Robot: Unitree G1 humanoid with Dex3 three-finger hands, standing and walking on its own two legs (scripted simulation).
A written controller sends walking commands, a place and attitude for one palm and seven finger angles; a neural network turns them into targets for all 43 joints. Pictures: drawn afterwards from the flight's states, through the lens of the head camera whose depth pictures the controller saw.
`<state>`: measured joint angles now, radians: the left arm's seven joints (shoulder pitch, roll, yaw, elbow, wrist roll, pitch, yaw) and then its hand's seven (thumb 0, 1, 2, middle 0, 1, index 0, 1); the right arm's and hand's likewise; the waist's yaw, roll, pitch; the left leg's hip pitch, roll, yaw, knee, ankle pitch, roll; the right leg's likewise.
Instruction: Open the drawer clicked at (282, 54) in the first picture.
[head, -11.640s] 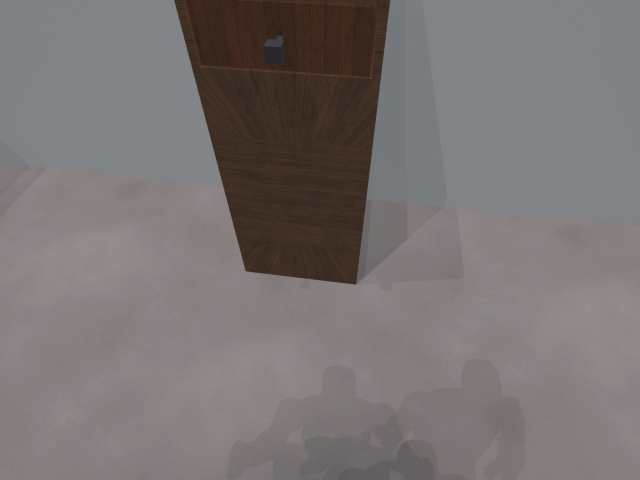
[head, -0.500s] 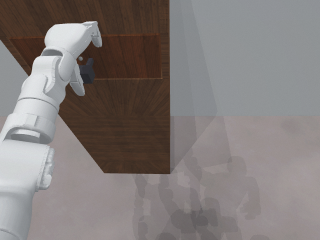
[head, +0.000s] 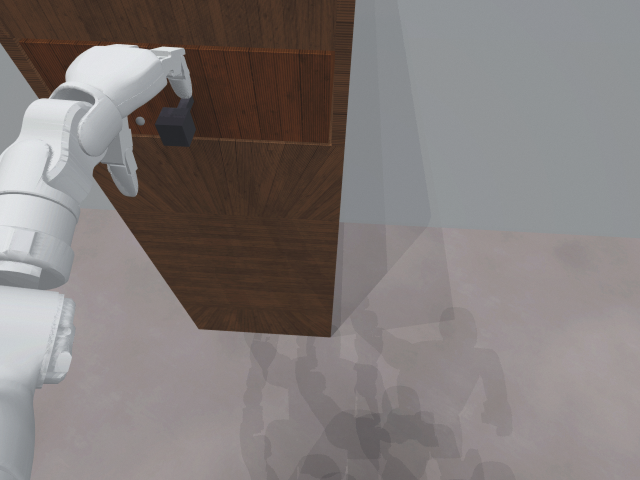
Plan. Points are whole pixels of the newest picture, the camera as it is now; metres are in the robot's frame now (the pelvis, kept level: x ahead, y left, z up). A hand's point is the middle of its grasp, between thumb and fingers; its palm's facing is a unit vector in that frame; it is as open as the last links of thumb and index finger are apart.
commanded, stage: lower the fingers behind the handle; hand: left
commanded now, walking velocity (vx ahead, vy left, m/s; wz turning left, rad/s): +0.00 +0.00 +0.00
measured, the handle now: (180, 117) +0.54 +0.19 +0.13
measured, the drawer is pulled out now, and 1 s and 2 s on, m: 0.00 0.00 0.00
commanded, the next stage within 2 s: lift the fingers back up to retry in 1.36 s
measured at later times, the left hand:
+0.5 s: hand (142, 132) +0.49 +0.22 +0.15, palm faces -0.05 +0.00 -1.00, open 13.9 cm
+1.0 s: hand (146, 131) +0.50 +0.22 +0.14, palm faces +0.01 -0.01 -1.00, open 13.6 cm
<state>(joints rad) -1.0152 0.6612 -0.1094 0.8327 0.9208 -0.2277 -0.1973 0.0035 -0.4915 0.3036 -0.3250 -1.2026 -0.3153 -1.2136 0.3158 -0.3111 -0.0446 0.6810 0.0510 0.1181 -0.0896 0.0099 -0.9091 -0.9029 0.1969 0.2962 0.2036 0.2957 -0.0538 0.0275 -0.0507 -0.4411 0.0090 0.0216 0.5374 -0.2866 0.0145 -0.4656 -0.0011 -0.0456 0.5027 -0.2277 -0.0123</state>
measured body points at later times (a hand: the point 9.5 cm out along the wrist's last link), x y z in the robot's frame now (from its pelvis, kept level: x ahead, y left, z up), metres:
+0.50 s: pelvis +0.01 +0.01 +0.00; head +0.06 -0.01 +0.44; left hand +0.49 +0.22 +0.20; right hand +0.07 -0.25 -0.14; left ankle -0.02 +0.11 -0.73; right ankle +0.00 -0.11 -0.73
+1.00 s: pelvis +0.00 +0.00 -0.01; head +0.06 -0.01 +0.44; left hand +0.49 +0.22 +0.20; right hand +0.06 -0.26 -0.14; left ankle -0.02 +0.11 -0.73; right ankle +0.00 -0.11 -0.73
